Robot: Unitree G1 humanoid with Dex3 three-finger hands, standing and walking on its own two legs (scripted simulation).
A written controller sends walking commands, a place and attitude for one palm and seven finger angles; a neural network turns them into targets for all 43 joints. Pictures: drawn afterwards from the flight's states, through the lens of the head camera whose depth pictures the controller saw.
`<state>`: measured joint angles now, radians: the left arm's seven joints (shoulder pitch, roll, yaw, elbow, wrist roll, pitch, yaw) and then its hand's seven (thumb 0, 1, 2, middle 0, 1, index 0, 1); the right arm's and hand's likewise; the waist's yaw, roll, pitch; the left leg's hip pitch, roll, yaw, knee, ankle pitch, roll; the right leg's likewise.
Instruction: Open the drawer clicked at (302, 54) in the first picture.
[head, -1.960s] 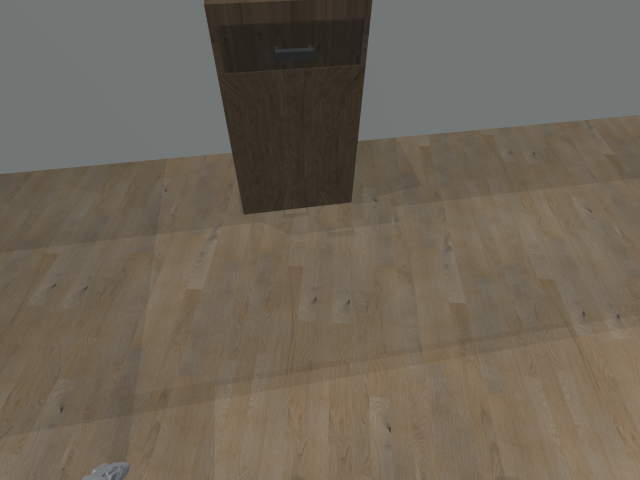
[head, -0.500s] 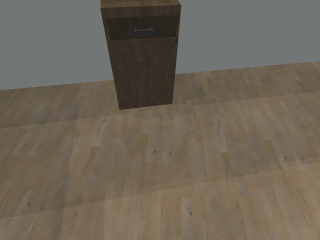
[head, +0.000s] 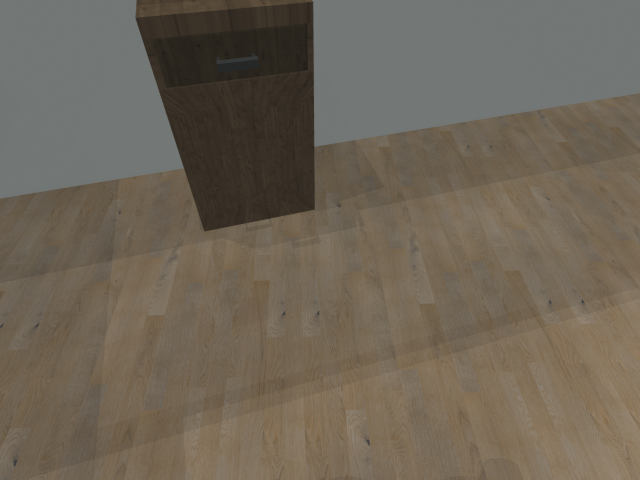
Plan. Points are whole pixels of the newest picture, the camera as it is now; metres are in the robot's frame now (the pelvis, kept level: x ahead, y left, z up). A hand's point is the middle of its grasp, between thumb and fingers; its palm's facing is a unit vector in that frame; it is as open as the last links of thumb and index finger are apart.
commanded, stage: walk to a spot facing it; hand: left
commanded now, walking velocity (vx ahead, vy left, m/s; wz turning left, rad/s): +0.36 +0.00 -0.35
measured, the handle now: (237, 61) +1.21 +0.37 -0.04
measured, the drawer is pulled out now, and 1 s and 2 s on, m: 0.00 0.00 0.00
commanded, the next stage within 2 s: turn to face it in 1.04 s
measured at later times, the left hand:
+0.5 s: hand (179, 390) +0.27 +0.26 -0.16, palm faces -0.15 -0.97 -0.19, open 7.3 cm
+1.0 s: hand (310, 256) +0.56 +0.08 -0.16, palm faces -0.47 -0.87 -0.18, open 7.3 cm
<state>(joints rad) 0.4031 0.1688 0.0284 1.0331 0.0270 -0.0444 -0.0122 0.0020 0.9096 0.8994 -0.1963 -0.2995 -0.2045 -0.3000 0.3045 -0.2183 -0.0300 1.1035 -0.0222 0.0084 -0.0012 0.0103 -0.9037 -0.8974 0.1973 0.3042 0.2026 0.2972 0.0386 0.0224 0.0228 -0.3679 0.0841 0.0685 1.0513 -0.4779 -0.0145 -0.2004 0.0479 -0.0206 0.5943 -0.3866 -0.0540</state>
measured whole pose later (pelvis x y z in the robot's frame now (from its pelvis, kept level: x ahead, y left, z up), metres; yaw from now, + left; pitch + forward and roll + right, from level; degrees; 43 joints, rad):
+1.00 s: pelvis +0.39 -0.03 +0.00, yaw -27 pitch +0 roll -1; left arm 0.16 0.17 0.05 0.96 0.02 -0.04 -0.01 -0.01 0.92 0.90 -0.20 -0.30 -0.21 -0.30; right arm 0.32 -0.16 -0.05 1.05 -0.03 -0.01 -0.01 0.01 -0.91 -0.90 0.20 0.30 0.20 0.30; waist -0.06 0.01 0.09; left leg -0.46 0.17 0.08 1.22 -0.36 -0.04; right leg -0.32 0.03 -0.11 0.54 -0.22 -0.06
